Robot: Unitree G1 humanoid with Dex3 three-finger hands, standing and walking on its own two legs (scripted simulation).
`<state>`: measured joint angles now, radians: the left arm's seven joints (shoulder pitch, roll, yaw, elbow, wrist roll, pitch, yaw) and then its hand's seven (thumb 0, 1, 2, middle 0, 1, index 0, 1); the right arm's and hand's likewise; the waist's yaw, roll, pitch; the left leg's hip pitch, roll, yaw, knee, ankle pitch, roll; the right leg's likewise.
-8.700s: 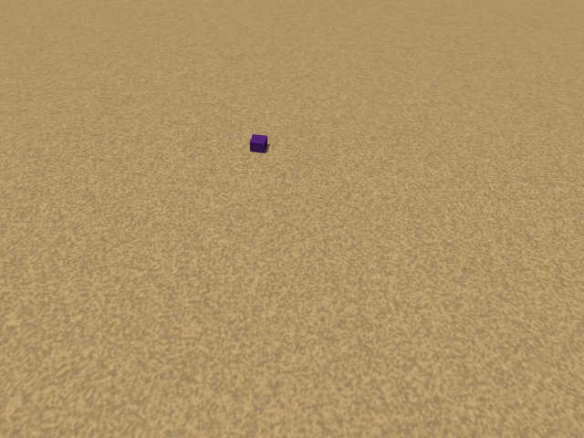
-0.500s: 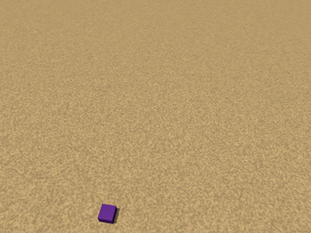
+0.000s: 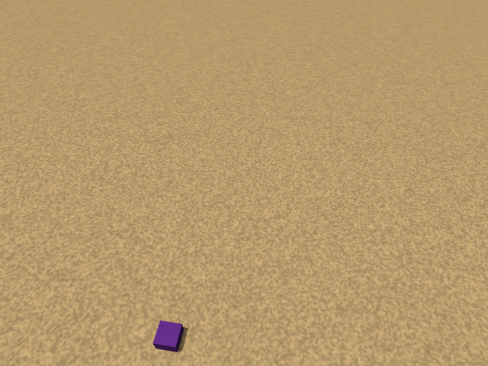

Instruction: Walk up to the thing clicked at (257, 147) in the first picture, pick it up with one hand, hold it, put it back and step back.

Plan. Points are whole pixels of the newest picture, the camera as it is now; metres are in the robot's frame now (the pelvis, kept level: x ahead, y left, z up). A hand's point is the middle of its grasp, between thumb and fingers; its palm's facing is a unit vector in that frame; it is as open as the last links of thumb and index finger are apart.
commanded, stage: stand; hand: left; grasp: from above
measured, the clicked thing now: (169, 336) +0.41 +0.26 -0.75
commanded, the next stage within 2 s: rise first in 0.44 s
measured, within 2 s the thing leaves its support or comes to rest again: neither
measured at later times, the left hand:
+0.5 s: hand out of the picture +0.07 +0.25 -0.16, palm faces -0.03 -0.94 -0.34, open 7.4 cm
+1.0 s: hand out of the picture +0.13 +0.26 -0.20, palm faces -0.08 -0.91 -0.40, open 12.6 cm
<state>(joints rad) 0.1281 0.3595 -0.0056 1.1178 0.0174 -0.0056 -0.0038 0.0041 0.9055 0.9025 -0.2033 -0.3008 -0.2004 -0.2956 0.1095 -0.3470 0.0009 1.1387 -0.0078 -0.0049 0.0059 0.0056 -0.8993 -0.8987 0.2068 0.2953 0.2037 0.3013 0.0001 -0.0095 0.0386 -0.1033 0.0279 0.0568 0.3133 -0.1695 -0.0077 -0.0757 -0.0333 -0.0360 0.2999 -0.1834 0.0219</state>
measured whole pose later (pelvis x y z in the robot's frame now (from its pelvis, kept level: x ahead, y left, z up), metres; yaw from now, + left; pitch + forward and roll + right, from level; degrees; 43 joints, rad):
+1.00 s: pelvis -0.01 +0.00 -0.05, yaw +0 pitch +10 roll -1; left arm 0.05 0.34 0.17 0.89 0.19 0.07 -0.02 0.00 -0.21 0.93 -0.14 -0.94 -0.14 -0.93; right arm 0.27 -0.25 -0.03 0.68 0.02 -0.07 -0.01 0.01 -0.85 -0.89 0.21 0.30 0.20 0.30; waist -0.03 -0.01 -0.05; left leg -0.63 0.05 0.03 0.82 -0.37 0.00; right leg -0.59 -0.03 -0.04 0.80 -0.39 0.02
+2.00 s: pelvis -0.09 +0.00 -0.34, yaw -3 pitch +34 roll -5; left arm -0.46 0.64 0.19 0.92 0.84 -0.30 0.01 0.00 -0.41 0.91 -0.21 -0.93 -0.21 -0.93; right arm 0.10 -0.27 -0.04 0.70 -0.02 -0.10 0.06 0.01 -0.92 -0.91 0.21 0.29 0.20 0.30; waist -0.04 0.00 -0.13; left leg -1.99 0.07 -0.07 2.04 -0.65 0.01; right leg -1.92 -0.03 -0.06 2.01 -0.68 0.01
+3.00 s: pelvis -0.10 +0.01 -0.46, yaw -8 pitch +30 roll -9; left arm -0.81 0.92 0.20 1.30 1.31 -0.52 0.25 0.00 -0.39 0.91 -0.18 -0.85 -0.17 -0.84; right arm 0.07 -0.27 0.05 0.75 -0.16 0.05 0.13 0.00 -0.90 -0.90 0.21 0.29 0.20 0.30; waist -0.16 -0.05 -0.02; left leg -2.33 0.06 -0.16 2.44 -0.66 0.02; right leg -2.21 -0.01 -0.11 2.35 -0.68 0.03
